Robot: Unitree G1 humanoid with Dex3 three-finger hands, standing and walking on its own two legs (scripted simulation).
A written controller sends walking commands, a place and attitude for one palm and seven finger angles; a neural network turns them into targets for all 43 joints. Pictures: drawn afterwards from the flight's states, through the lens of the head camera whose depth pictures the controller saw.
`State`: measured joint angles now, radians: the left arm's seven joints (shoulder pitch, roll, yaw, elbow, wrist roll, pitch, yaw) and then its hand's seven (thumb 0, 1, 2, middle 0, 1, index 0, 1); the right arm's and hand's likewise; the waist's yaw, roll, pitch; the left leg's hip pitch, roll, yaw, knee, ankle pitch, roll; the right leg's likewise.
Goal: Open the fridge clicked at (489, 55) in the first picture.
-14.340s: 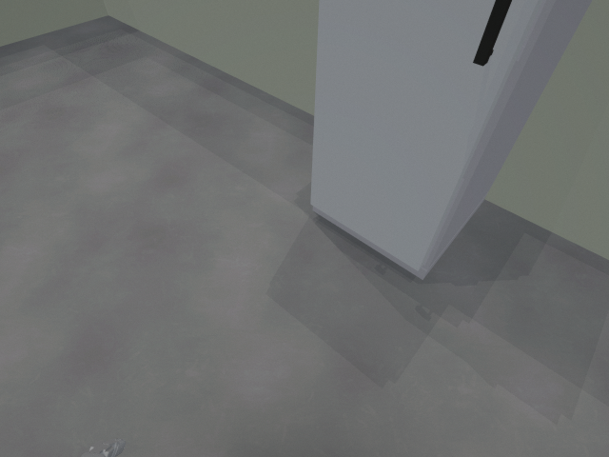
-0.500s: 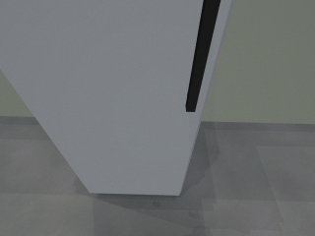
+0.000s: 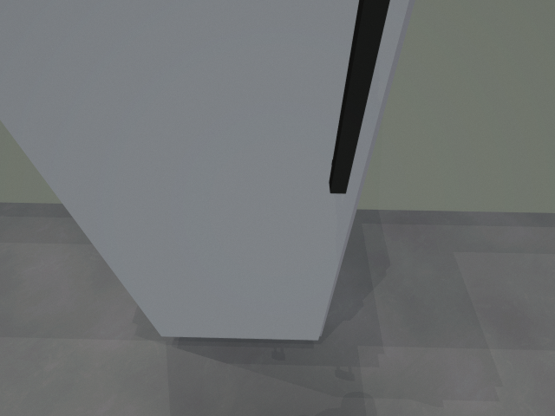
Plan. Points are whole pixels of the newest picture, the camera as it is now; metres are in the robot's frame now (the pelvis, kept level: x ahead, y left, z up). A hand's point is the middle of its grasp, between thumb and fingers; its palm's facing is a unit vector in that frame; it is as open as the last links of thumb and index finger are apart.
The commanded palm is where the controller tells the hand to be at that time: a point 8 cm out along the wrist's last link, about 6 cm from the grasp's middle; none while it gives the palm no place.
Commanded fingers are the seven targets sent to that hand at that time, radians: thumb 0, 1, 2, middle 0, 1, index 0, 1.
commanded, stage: shuffle to correct the standing spot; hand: right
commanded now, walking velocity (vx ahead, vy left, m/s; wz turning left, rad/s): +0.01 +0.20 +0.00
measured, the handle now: (353, 83) +0.43 -0.06 +0.27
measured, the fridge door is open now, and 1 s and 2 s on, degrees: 0 0 0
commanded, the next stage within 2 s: come to a stop and stand still in 0.20 s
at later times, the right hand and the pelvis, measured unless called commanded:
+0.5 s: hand out of the picture -0.01 -0.09 -0.19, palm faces +0.03 +0.99 -0.12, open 7.3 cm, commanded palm none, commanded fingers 0.00 -0.90 -0.90 0.20 0.30 0.20 0.30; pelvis +0.00 +0.06 -0.01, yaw +1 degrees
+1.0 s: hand out of the picture +0.02 -0.15 -0.17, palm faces -0.02 +0.97 -0.24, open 7.3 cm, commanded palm none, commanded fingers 0.00 -0.90 -0.90 0.20 0.30 0.20 0.30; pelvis +0.00 +0.03 +0.00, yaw +1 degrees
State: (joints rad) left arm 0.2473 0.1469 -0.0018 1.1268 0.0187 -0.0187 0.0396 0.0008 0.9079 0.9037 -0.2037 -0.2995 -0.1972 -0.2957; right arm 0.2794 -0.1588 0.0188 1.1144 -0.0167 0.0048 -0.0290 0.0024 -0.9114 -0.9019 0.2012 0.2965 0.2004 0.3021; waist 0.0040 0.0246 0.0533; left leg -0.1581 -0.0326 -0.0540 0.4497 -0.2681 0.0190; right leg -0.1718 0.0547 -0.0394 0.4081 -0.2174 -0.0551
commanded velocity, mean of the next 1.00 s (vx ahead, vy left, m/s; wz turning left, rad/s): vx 0.00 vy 0.03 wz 0.00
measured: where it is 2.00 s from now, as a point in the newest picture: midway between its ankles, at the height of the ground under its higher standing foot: outside the picture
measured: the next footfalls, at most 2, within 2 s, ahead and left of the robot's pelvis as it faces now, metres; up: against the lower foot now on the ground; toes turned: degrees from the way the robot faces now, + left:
right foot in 0.50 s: +0.04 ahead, -0.04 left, +0.00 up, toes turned -2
